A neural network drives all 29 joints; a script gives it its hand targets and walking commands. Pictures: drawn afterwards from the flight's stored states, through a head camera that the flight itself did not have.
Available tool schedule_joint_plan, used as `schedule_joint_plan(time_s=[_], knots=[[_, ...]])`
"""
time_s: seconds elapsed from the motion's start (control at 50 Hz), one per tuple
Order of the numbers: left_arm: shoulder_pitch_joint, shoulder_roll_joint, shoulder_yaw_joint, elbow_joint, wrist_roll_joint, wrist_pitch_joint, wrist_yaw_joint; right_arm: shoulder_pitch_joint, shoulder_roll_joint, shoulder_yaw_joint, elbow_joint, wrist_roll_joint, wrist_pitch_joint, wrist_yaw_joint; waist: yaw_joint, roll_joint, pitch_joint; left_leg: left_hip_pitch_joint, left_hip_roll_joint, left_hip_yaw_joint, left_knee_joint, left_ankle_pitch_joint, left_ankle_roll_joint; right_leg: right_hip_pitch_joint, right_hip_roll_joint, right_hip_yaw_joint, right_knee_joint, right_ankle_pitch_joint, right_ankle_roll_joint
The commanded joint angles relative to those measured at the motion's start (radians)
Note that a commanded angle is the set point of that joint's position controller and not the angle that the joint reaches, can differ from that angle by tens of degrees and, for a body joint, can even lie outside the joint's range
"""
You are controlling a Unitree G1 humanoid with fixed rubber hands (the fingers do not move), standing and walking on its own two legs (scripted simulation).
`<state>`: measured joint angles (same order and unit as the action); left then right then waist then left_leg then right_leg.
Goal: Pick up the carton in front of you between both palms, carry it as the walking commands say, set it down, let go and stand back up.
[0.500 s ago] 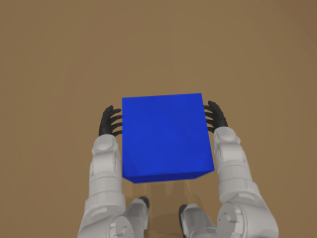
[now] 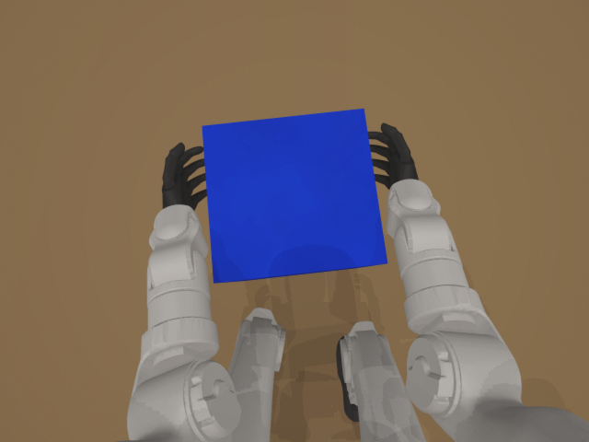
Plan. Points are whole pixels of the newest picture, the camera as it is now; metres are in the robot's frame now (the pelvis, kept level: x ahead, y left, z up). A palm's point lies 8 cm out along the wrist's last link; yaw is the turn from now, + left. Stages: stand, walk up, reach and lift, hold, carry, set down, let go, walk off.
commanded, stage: set down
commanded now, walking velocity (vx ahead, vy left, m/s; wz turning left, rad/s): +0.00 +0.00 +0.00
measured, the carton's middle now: (293, 210) +0.41 +0.06 -0.17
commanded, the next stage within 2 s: none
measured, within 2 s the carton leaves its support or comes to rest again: rests again in 1.60 s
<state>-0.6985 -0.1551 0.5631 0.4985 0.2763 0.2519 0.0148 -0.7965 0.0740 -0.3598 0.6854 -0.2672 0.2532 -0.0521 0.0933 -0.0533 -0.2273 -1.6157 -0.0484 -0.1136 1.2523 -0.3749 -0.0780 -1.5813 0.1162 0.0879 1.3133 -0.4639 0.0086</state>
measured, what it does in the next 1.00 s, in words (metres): lowers itself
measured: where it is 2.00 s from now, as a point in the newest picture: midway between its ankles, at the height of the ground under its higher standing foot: (304, 381)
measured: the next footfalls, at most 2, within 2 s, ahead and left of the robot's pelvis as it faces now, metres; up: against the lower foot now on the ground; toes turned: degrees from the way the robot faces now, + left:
none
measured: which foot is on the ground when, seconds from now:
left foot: down 0.00-1.00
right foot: down 0.00-1.00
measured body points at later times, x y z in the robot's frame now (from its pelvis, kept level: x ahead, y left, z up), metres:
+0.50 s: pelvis -0.04 +0.01 -0.13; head +0.26 +0.02 +0.20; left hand +0.41 +0.22 -0.25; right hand +0.50 -0.07 -0.25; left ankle +0.08 +0.15 -0.59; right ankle +0.05 -0.11 -0.59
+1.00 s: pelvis -0.05 +0.00 -0.21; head +0.31 -0.01 +0.05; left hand +0.42 +0.23 -0.38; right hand +0.53 -0.05 -0.39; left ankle +0.08 +0.15 -0.59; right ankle +0.05 -0.11 -0.59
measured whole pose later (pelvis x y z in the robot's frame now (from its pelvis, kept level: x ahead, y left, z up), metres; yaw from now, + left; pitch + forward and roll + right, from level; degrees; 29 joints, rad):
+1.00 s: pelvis -0.05 +0.00 -0.21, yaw +2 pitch +44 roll +5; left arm -1.14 -0.05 0.60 0.66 0.07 0.20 0.17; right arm -1.48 -0.27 0.01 1.15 -0.05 0.20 -0.08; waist 0.16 -0.02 0.17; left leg -2.28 -0.10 -0.08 1.98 -0.49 -0.15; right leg -2.27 0.18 0.09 2.09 -0.59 0.04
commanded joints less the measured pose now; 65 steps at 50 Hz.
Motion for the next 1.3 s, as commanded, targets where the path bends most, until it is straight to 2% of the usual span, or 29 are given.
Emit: schedule_joint_plan(time_s=[0.0,0.24,0.48,0.7,0.84,0.9,0.92,0.94,1.0,1.12,1.28], knots=[[-0.532,-0.84,-0.573,0.127,-0.114,-0.002,-0.229,-0.533,0.886,0.489,0.054,0.111,-0.051,0.218,0.037,-0.035,-0.82,0.442,-0.098,0.166,0.024,0.316,0.024,0.316,0.054,-0.077,-0.082,0.291,0.028],[-0.724,-0.814,-0.587,0.067,-0.168,-0.02,-0.135,-0.718,0.795,0.501,0.109,0.162,-0.068,0.202,0.051,-0.031,-0.936,0.342,-0.11,0.188,0.214,0.252,-0.01,0.103,0.086,-0.123,0.136,0.165,0.014],[-0.923,-0.737,-0.504,0.075,-0.177,-0.022,-0.091,-0.88,0.684,0.441,0.248,0.174,-0.063,0.2,0.067,-0.04,-0.904,0.228,-0.105,0.217,0.37,0.18,-0.017,-0.065,0.081,-0.134,0.296,0.069,0.003],[-1.051,-0.623,-0.424,0.088,-0.188,-0.047,-0.082,-1.011,0.581,0.453,0.336,0.204,-0.074,0.187,0.109,-0.089,-0.877,0.098,-0.089,0.241,0.514,0.186,-0.017,-0.138,0.061,-0.121,0.427,0.078,0.002],[-1.114,-0.552,-0.412,0.094,-0.234,-0.07,-0.078,-1.089,0.522,0.515,0.357,0.258,-0.089,0.168,0.145,-0.134,-0.877,0.027,-0.07,0.257,0.606,0.221,-0.024,-0.107,0.046,-0.109,0.52,0.139,0.005],[-1.151,-0.544,-0.445,0.057,-0.277,-0.08,-0.076,-1.125,0.528,0.561,0.318,0.296,-0.095,0.155,0.156,-0.153,-0.942,0.017,-0.063,0.264,0.638,0.254,-0.027,-0.043,0.041,-0.103,0.556,0.195,0.005],[-1.155,-0.568,-0.456,0.045,-0.299,-0.084,-0.08,-1.154,0.541,0.57,0.284,0.305,-0.098,0.152,0.147,-0.159,-0.938,0.012,-0.062,0.257,0.639,0.25,-0.023,-0.062,0.043,-0.109,0.558,0.179,0.004],[-1.159,-0.574,-0.456,0.059,-0.304,-0.084,-0.085,-1.169,0.55,0.576,0.274,0.311,-0.1,0.151,0.155,-0.163,-0.92,0.012,-0.064,0.26,0.65,0.276,-0.022,-0.081,0.043,-0.106,0.566,0.205,0.004],[-1.114,-0.58,-0.445,0.117,-0.296,-0.081,-0.103,-1.118,0.546,0.56,0.303,0.3,-0.108,0.147,0.14,-0.157,-0.842,-0.037,-0.064,0.258,0.679,0.306,-0.023,-0.096,0.036,-0.1,0.586,0.267,0.003],[-1.058,-0.553,-0.392,0.172,-0.261,-0.082,-0.118,-1.061,0.511,0.518,0.384,0.275,-0.118,0.153,0.133,-0.131,-0.713,-0.105,-0.063,0.25,0.696,0.274,-0.019,-0.181,0.036,-0.089,0.592,0.227,-0.01],[-1.028,-0.505,-0.324,0.219,-0.23,-0.096,-0.116,-1.092,0.448,0.497,0.408,0.278,-0.141,0.161,0.137,-0.13,-0.625,-0.147,-0.062,0.237,0.711,0.252,-0.009,-0.254,0.033,-0.078,0.602,0.183,-0.021]])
